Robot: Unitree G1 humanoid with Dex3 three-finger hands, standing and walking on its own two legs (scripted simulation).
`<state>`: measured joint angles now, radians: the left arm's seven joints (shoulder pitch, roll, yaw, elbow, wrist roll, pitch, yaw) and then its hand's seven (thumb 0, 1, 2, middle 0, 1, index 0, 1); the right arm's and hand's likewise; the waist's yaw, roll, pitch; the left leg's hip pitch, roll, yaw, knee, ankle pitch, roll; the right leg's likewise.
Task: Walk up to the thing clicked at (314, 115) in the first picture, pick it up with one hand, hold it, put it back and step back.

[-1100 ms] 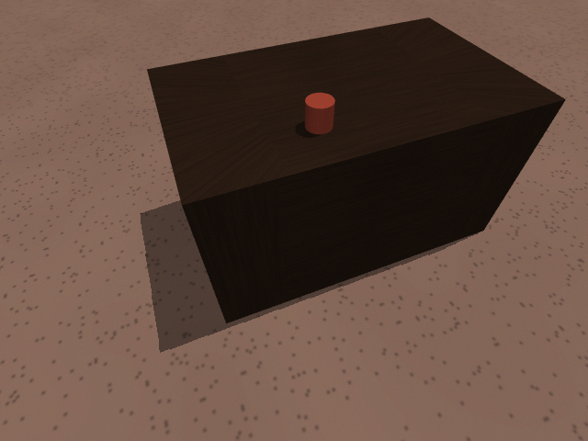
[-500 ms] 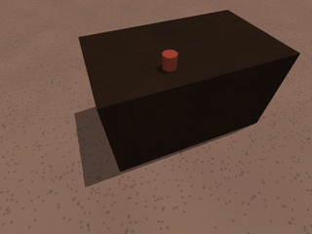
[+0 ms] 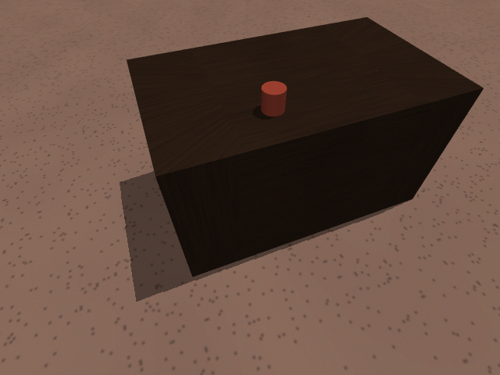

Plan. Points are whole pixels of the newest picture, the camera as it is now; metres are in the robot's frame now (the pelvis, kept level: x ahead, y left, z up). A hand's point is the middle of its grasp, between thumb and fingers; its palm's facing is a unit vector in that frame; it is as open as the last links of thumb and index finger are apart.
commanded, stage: stand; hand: right
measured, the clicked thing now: (273, 99) +0.94 -0.05 -0.09
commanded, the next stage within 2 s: walk up in 0.02 s
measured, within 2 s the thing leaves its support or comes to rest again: neither
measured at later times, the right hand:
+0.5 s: hand (383, 325) +0.24 -0.24 -0.15, palm faces -0.18 +0.88 -0.45, open 7.4 cm
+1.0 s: hand (382, 234) +0.46 -0.30 -0.16, palm faces -0.33 +0.85 -0.42, open 7.4 cm
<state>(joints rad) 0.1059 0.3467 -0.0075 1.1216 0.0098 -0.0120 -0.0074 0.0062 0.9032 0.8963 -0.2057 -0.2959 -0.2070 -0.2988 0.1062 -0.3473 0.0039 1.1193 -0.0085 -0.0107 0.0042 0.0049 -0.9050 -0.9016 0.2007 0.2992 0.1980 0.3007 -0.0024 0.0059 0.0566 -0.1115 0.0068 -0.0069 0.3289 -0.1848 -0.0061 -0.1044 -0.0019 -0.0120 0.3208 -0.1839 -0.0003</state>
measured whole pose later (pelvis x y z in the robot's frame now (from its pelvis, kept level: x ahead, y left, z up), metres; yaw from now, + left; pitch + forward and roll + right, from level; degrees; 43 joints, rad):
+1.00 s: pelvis +0.31 -0.05 -0.02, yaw +18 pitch -2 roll +1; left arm 0.31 0.38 0.08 0.81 0.03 -0.03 -0.08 0.01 0.90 0.90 -0.21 -0.30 -0.21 -0.30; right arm 0.32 -0.45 -0.06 0.86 0.00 -0.07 -0.01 0.01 -0.90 -0.90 0.20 0.30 0.20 0.30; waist 0.05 0.03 0.09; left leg -0.49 0.02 -0.01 1.17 -0.42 0.04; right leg -0.29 -0.05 -0.11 0.63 -0.30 -0.03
